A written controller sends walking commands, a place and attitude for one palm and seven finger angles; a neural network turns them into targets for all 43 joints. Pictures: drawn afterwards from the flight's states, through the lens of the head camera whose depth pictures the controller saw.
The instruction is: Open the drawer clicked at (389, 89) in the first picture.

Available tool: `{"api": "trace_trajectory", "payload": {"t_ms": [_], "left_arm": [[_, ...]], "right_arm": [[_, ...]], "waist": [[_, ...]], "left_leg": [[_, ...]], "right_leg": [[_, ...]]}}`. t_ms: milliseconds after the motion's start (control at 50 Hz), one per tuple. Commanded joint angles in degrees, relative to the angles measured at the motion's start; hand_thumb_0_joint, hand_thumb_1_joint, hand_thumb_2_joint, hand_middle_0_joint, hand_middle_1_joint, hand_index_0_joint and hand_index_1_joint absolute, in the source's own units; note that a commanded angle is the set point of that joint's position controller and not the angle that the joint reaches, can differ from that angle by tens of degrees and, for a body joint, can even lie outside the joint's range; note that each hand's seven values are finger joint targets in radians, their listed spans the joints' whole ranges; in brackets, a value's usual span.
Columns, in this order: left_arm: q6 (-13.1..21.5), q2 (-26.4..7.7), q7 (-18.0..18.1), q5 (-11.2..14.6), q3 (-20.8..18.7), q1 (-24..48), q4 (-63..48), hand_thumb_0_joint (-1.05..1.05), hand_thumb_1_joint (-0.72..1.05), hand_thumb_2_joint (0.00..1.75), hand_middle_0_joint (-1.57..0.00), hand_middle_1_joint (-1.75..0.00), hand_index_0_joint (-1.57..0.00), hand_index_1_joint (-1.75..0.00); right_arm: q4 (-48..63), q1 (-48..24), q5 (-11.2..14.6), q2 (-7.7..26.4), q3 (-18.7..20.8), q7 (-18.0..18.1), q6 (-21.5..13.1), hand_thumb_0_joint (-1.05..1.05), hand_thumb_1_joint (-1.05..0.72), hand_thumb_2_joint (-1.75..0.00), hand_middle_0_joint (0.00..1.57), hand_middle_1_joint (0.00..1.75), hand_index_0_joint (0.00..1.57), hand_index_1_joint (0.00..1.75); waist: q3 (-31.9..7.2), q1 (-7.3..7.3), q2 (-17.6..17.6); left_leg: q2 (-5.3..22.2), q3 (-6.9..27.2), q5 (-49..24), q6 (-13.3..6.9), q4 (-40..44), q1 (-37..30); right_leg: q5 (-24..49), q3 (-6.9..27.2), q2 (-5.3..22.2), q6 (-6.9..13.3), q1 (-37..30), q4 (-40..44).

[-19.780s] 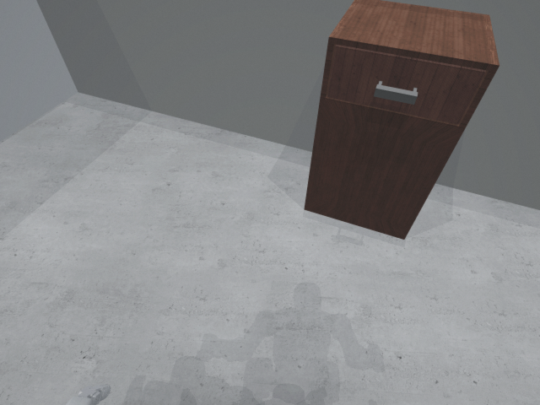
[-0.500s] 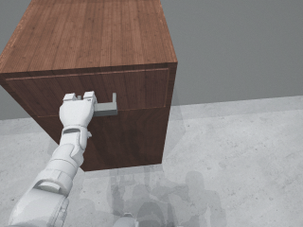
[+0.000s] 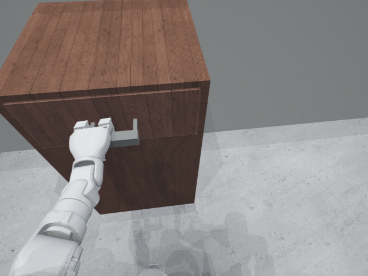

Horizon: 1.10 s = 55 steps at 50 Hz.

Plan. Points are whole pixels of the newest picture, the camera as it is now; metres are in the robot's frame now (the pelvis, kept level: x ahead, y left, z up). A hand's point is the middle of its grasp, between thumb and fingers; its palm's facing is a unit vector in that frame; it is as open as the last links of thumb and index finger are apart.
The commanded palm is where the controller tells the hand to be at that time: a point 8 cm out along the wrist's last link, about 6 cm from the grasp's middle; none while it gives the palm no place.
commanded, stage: pull the drawer open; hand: left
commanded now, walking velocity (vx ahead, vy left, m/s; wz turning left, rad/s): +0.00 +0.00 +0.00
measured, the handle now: (113, 131) +0.46 +0.19 +0.01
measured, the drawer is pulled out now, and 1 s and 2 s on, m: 0.00 0.12 0.24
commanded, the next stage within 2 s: none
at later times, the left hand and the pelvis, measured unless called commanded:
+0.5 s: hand (96, 174) +0.35 +0.21 -0.01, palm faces -0.01 -0.06 -1.00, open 5.9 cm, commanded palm +0.32 +0.19 +0.04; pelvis +0.01 +0.00 +0.01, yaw +0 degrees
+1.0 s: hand (94, 197) +0.29 +0.21 -0.01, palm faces -0.01 -0.07 -1.00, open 5.9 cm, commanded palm +0.26 +0.19 +0.04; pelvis +0.00 -0.01 +0.01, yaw +1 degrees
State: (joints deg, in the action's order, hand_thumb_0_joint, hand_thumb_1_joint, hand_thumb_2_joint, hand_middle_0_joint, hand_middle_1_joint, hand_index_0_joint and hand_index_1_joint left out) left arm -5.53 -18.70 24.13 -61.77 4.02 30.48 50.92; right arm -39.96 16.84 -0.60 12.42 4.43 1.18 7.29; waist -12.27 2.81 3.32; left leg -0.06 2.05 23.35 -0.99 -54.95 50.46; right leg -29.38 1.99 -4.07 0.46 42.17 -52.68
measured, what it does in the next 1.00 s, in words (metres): stands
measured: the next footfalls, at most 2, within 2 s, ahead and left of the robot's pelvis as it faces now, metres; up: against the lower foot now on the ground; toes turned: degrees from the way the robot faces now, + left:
none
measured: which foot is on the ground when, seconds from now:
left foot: down 0.00-1.00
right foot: down 0.00-1.00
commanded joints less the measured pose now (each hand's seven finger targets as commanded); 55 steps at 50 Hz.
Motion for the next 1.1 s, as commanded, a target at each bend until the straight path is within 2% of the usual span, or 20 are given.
{"api": "trace_trajectory", "payload": {"t_ms": [0, 60, 120, 180, 240, 320, 380, 420, 480, 560, 580, 620, 700, 760, 780, 800, 900, 1000, 1020, 1080], "left_arm": [[2.4, -8.6, 3.0, -0.2, -1.9, 15.8, -12.2, 0.0, 0.9, 0.9, -0.4, -1.35, -0.4, -1.35], [1.9, -6.4, 3.1, 0.0, -0.2, 14.3, -13.8, 0.0, 0.9, 0.9, -0.4, -1.35, -0.4, -1.35], [1.3, -7.3, 3.0, 0.4, -1.0, 10.4, -15.9, 0.0, 0.9, 0.9, -0.4, -1.35, -0.4, -1.35], [0.5, -6.2, 3.1, 0.8, -0.1, 7.6, -17.6, 0.0, 0.9, 0.9, -0.4, -1.35, -0.4, -1.35], [0.1, -4.1, 3.2, 1.3, 1.5, 5.1, -20.7, 0.0, 0.9, 0.9, -0.4, -1.35, -0.4, -1.35], [-0.5, -3.7, 3.5, 1.3, 1.8, 2.0, -25.1, 0.0, 0.9, 0.9, -0.4, -1.35, -0.4, -1.35], [-1.1, -2.0, 3.6, 1.4, 3.0, -2.2, -26.3, 0.0, 0.9, 0.9, -0.4, -1.35, -0.4, -1.35], [-1.4, -3.1, 3.8, 0.9, 2.4, -1.1, -27.6, 0.0, 0.9, 0.9, -0.4, -1.35, -0.4, -1.35], [-1.9, -1.6, 4.0, 0.5, 3.8, -1.8, -28.3, 0.0, 0.9, 0.9, -0.4, -1.35, -0.4, -1.35], [-2.2, -0.2, 4.1, 0.5, 5.1, -3.6, -30.8, 0.0, 0.9, 0.9, -0.4, -1.35, -0.4, -1.35], [-2.4, -0.2, 4.0, 0.7, 5.3, -4.0, -30.9, 0.0, 0.9, 0.9, -0.4, -1.35, -0.4, -1.35], [-2.2, -1.7, 3.9, 0.4, 4.2, -3.4, -32.2, 0.0, 0.9, 0.9, -0.4, -1.35, -0.4, -1.35], [-2.5, -0.8, 3.8, 1.0, 4.9, -7.0, -32.9, 0.0, 0.9, 0.9, -0.4, -1.35, -0.4, -1.35], [-2.1, -1.3, 3.8, 0.7, 4.7, -7.5, -34.9, 0.0, 0.9, 0.9, -0.4, -1.35, -0.4, -1.35], [-2.2, -0.4, 3.8, 1.0, 5.6, -9.4, -35.0, 0.0, 0.9, 0.9, -0.4, -1.35, -0.4, -1.35], [-2.4, -1.8, 3.7, 1.3, 4.1, -11.2, -35.5, 0.0, 0.9, 0.9, -0.4, -1.35, -0.4, -1.35], [-2.1, -2.4, 3.7, 1.6, 3.3, -16.3, -38.1, 0.0, 0.9, 0.9, -0.4, -1.35, -0.4, -1.35], [-2.3, -2.6, 4.0, 1.3, 3.1, -20.0, -40.8, 0.0, 0.9, 0.9, -0.4, -1.35, -0.4, -1.35], [-2.0, -2.2, 4.1, 1.1, 3.7, -20.1, -42.8, 0.0, 0.9, 0.9, -0.4, -1.35, -0.4, -1.35], [-2.5, 0.0, 4.3, 1.1, 5.7, -24.0, -44.0, 0.0, 0.9, 0.9, -0.4, -1.35, -0.4, -1.35]], "right_arm": [[5.7, 2.3, -0.2, 8.0, 2.6, 0.3, -1.6, 0.0, -0.9, -0.9, 0.2, 0.3, 0.2, 0.3], [6.1, 1.9, 0.1, 7.9, 2.6, -0.1, -1.6, 0.0, -0.9, -0.9, 0.2, 0.3, 0.2, 0.3], [6.7, 1.1, 0.3, 8.0, 2.6, -0.1, -1.5, 0.0, -0.9, -0.9, 0.2, 0.3, 0.2, 0.3], [7.2, 0.6, 0.3, 8.0, 2.6, 0.0, -1.5, 0.0, -0.9, -0.9, 0.2, 0.3, 0.2, 0.3], [7.6, -0.2, 0.4, 8.0, 2.5, -0.2, -1.7, 0.0, -0.9, -0.9, 0.2, 0.3, 0.2, 0.3], [8.3, -1.8, 0.5, 7.8, 2.2, -0.5, -1.8, 0.0, -0.9, -0.9, 0.2, 0.3, 0.2, 0.3], [9.0, -2.6, 0.3, 7.7, 2.3, -0.6, -2.0, 0.0, -0.9, -0.9, 0.2, 0.3, 0.2, 0.3], [8.9, -3.6, 0.4, 7.7, 1.9, -0.5, -1.9, 0.0, -0.9, -0.9, 0.2, 0.3, 0.2, 0.3], [9.2, -4.0, 0.3, 7.6, 2.0, -0.5, -2.2, 0.0, -0.9, -0.9, 0.2, 0.3, 0.2, 0.3], [9.9, -5.6, 0.2, 7.3, 1.7, -0.5, -2.3, 0.0, -0.9, -0.9, 0.2, 0.3, 0.2, 0.3], [10.0, -5.7, 0.3, 7.2, 1.7, -0.5, -2.4, 0.0, -0.9, -0.9, 0.2, 0.3, 0.2, 0.3], [10.1, -6.5, 0.2, 7.3, 1.4, -0.3, -2.3, 0.0, -0.9, -0.9, 0.2, 0.3, 0.2, 0.3], [10.8, -7.5, 0.2, 7.2, 1.1, -0.2, -2.4, 0.0, -0.9, -0.9, 0.2, 0.3, 0.2, 0.3], [11.1, -8.4, 0.2, 6.9, 0.9, -0.1, -2.6, 0.0, -0.9, -0.9, 0.2, 0.3, 0.2, 0.3], [11.4, -8.2, 0.2, 6.8, 1.0, -0.1, -2.7, 0.0, -0.9, -0.9, 0.2, 0.3, 0.2, 0.3], [11.6, -8.5, 0.2, 7.0, 0.9, -0.1, -2.7, 0.0, -0.9, -0.9, 0.2, 0.3, 0.2, 0.3], [12.2, -9.6, 0.1, 6.9, 0.7, 0.0, -2.9, 0.0, -0.9, -0.9, 0.2, 0.3, 0.2, 0.3], [12.6, -10.7, 0.0, 6.9, 0.5, -0.1, -2.9, 0.0, -0.9, -0.9, 0.2, 0.3, 0.2, 0.3], [12.8, -11.0, 0.0, 6.7, 0.3, -0.3, -2.9, 0.0, -0.9, -0.9, 0.2, 0.3, 0.2, 0.3], [13.3, -11.1, -0.1, 6.5, 0.5, -0.7, -3.1, 0.0, -0.9, -0.9, 0.2, 0.3, 0.2, 0.3]], "waist": [[-19.3, 0.23, -1.1], [-19.2, 0.33, -0.9], [-20.2, -0.34, -1.7], [-17.2, -0.19, -2.0], [-17.2, -0.13, -1.6], [-17.4, -0.7, -0.8], [-14.5, -0.58, -2.7], [-14.2, -0.61, -2.2], [-12.7, -0.41, -2.6], [-14.4, -1.01, -1.9], [-12.7, -0.74, -1.8], [-14.2, -1.08, -2.6], [-12.2, -1.26, -3.3], [-13.1, -1.88, -2.2], [-12.7, -1.84, -2.7], [-12.8, -2.37, -2.2], [-12.0, -2.73, -4.3], [-10.3, -3.01, -3.1], [-11.5, -3.31, -2.5], [-9.9, -3.0, -3.0]], "left_leg": [[-0.7, -2.0, -23.8, -1.4, 4.0, -22.4], [-0.5, -2.0, -23.8, -1.4, 4.6, -23.9], [-0.6, -2.3, -24.2, -1.4, 4.9, -24.4], [-0.6, -2.5, -23.4, -1.5, 5.7, -23.9], [-0.3, -2.1, -24.9, -1.5, 6.2, -25.9], [-0.2, -1.8, -25.5, -1.2, 6.9, -27.7], [-0.4, -2.0, -24.8, -1.4, 7.0, -26.7], [-0.3, -1.6, -24.0, -1.2, 7.5, -27.1], [-0.4, -1.5, -22.4, -1.3, 7.5, -27.0], [-0.5, -1.3, -22.2, -1.1, 7.5, -28.3], [-0.6, -1.4, -21.1, -1.2, 7.6, -27.9], [-0.6, -1.5, -20.7, -1.2, 7.5, -27.8], [-0.8, -1.4, -19.3, -1.1, 7.8, -26.6], [-1.0, -1.6, -18.8, -1.2, 7.7, -26.8], [-1.2, -1.7, -18.8, -1.3, 7.6, -26.7], [-1.2, -1.6, -19.1, -1.1, 7.8, -26.6], [-1.4, -1.9, -18.1, -1.2, 7.7, -25.1], [-1.3, -1.9, -17.4, -1.1, 7.8, -25.0], [-1.3, -2.1, -18.0, -1.1, 7.6, -25.8], [-1.2, -1.9, -18.2, -1.1, 7.6, -25.8]], "right_leg": [[27.4, -3.2, -0.6, 1.9, -3.1, 6.3], [26.5, -3.5, -0.8, 1.8, -2.5, 6.8], [28.0, -3.1, -0.7, 1.8, -4.6, 7.1], [27.6, -3.3, -0.7, 1.8, -5.0, 7.9], [27.5, -3.6, -0.8, 1.9, -4.9, 8.1], [26.8, -3.8, -0.7, 1.9, -5.0, 8.3], [27.4, -3.9, -0.6, 1.9, -5.6, 8.7], [26.0, -3.9, -0.5, 1.9, -4.8, 8.6], [24.2, -4.1, -0.5, 2.1, -4.1, 8.7], [23.7, -4.2, -0.3, 2.1, -4.2, 8.5], [23.0, -4.2, -0.3, 2.2, -4.0, 8.8], [23.5, -3.7, -0.1, 2.0, -4.9, 8.6], [22.7, -3.8, -0.1, 2.2, -5.4, 8.9], [22.7, -3.5, 0.1, 2.1, -5.4, 8.7], [23.0, -3.6, 0.1, 2.1, -6.0, 8.7], [23.1, -3.5, 0.0, 2.3, -6.7, 8.9], [24.5, -3.0, 0.3, 2.0, -8.3, 9.0], [23.6, -2.8, 0.3, 2.1, -7.6, 9.1], [24.4, -2.8, 0.5, 2.0, -7.6, 8.7], [24.1, -3.2, 0.4, 2.1, -7.0, 8.6]]}}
